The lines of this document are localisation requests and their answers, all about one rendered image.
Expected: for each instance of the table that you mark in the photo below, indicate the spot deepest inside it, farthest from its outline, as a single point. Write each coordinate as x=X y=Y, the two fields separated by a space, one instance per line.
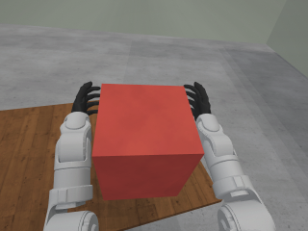
x=28 y=138

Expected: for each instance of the right robot forearm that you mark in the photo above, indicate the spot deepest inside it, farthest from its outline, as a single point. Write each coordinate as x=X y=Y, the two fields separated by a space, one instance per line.
x=230 y=182

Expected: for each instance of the robot left upper arm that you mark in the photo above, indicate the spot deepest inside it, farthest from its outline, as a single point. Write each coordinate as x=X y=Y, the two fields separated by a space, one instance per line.
x=73 y=221

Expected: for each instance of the robot right upper arm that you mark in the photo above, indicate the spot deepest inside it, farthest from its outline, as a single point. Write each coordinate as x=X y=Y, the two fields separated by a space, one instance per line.
x=248 y=215

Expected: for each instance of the robot left hand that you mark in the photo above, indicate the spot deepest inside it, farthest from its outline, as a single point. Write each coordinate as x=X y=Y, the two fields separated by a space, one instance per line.
x=81 y=103

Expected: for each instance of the carton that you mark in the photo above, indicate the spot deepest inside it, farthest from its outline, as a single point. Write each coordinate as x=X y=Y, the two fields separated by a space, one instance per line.
x=146 y=143

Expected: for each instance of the left robot forearm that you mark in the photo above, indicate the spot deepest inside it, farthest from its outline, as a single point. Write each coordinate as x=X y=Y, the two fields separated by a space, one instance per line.
x=71 y=187

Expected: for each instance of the robot right hand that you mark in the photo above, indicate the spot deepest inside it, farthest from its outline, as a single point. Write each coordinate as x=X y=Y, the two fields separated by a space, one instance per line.
x=201 y=103

